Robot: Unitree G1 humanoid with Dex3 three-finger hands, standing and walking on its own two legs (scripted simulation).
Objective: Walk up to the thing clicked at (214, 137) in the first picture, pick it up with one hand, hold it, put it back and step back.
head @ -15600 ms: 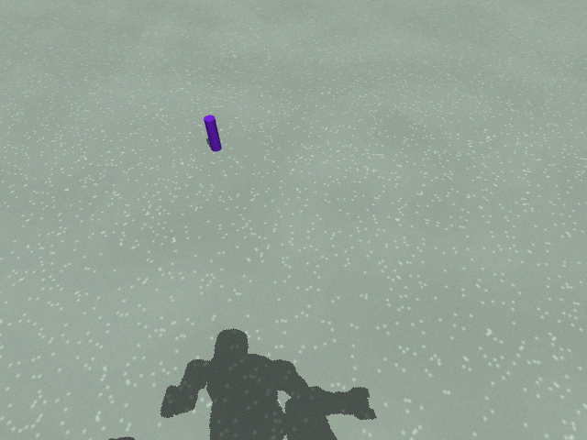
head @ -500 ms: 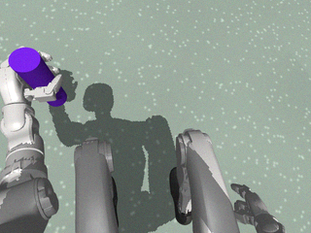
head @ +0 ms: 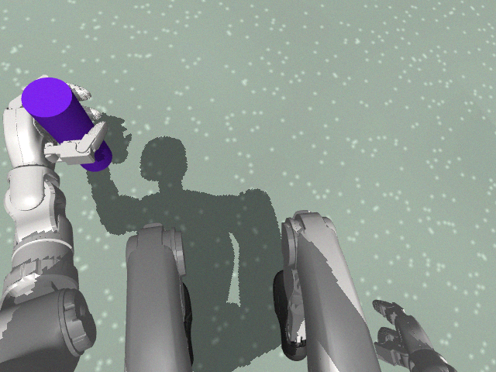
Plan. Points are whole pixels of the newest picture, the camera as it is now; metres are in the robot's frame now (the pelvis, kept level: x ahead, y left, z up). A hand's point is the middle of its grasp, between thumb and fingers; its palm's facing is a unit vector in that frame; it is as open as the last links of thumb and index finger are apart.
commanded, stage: lift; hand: left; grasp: from the side
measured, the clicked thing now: (76, 133) +0.46 +0.25 -0.04
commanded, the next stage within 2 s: hold in 1.88 s
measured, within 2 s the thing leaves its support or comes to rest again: neither
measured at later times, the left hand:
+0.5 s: hand (28, 102) +0.42 +0.22 +0.11, palm faces +0.14 -0.99 -0.08, open 7.4 cm
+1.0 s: hand out of the picture +0.40 +0.22 +0.27, palm faces +0.17 -0.98 -0.07, open 7.4 cm
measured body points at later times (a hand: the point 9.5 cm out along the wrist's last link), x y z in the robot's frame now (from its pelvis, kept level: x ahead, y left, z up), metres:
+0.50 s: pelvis +0.02 +0.00 +0.11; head +0.19 +0.02 +0.52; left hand +0.41 +0.27 +0.12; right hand +0.16 -0.26 -0.02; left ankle +0.09 +0.14 -0.36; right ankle +0.09 -0.13 -0.36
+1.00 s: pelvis +0.05 +0.01 +0.25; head +0.15 +0.04 +0.68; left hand +0.39 +0.27 +0.27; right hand +0.20 -0.23 +0.14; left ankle +0.08 +0.14 -0.36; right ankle +0.09 -0.13 -0.36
